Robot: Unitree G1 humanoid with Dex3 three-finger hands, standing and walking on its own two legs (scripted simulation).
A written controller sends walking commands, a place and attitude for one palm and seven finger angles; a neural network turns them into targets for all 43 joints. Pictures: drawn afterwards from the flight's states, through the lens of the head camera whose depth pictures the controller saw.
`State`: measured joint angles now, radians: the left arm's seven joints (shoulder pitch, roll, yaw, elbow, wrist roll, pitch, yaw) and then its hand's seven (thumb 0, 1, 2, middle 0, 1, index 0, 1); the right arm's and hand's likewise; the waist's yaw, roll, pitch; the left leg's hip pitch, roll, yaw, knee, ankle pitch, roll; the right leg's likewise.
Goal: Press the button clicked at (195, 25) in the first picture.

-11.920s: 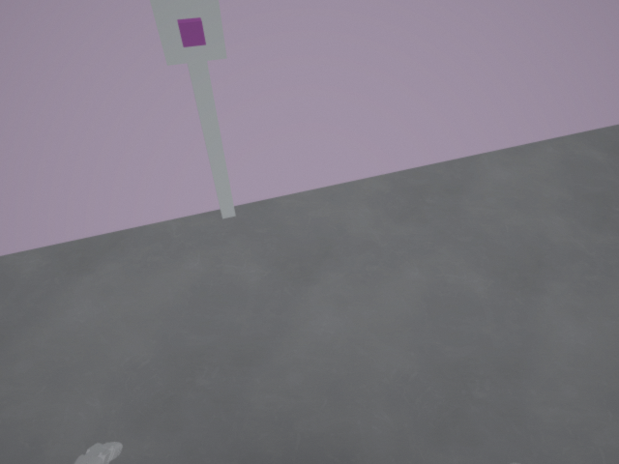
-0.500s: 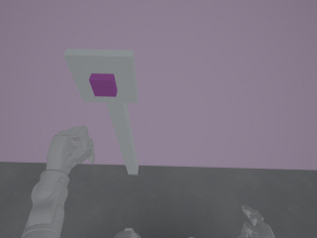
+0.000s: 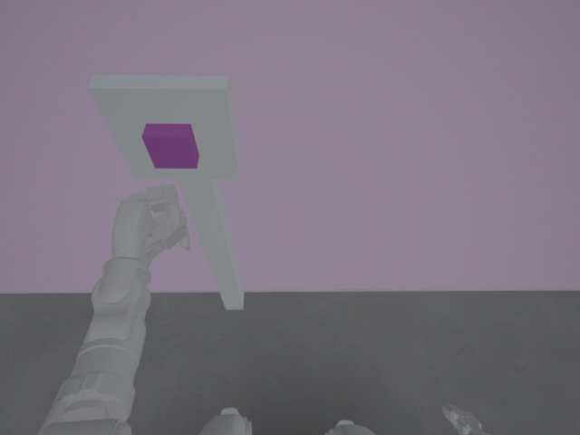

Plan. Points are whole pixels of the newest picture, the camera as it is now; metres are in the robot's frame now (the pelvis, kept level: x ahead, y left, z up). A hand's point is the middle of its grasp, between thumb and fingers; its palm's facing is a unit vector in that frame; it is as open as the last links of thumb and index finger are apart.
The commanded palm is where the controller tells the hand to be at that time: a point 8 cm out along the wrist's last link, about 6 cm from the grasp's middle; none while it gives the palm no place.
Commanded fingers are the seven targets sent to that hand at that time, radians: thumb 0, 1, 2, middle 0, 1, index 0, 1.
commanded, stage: aim a knuckle at the button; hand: left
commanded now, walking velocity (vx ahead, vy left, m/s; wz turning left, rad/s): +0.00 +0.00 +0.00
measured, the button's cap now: (172, 145) +0.51 +0.18 +0.09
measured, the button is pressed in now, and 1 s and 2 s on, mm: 0 0 9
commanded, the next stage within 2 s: press the button with the knuckle in 0.96 s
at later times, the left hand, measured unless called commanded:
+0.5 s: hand (186, 220) +0.40 +0.15 +0.05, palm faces +0.03 -1.00 -0.02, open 3.1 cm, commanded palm +0.37 +0.20 +0.06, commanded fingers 0.00 0.90 0.90 -1.30 -1.50 -1.30 -1.50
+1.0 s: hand (189, 212) +0.41 +0.15 +0.05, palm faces +0.01 -1.00 -0.01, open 3.1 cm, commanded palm +0.38 +0.20 +0.06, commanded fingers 0.00 0.90 0.90 -1.30 -1.50 -1.30 -1.50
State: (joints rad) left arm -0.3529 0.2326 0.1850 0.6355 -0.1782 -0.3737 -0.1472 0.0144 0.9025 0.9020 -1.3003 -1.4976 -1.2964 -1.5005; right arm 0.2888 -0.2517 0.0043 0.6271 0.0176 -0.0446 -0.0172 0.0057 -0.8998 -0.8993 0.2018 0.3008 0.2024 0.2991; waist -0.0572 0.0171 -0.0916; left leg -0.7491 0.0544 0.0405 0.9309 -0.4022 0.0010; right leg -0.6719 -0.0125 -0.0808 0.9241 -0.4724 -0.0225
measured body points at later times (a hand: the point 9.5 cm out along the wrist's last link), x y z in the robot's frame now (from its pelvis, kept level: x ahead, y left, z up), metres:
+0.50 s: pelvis -0.01 +0.00 +0.00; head +0.06 +0.00 +0.44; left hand +0.39 +0.21 +0.06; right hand +0.07 -0.26 -0.12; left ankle +0.03 +0.12 -0.69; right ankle -0.01 -0.10 -0.69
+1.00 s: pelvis +0.00 +0.00 +0.00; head +0.08 +0.01 +0.44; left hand +0.40 +0.21 +0.05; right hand +0.07 -0.26 -0.12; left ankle +0.03 +0.12 -0.69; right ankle -0.01 -0.10 -0.69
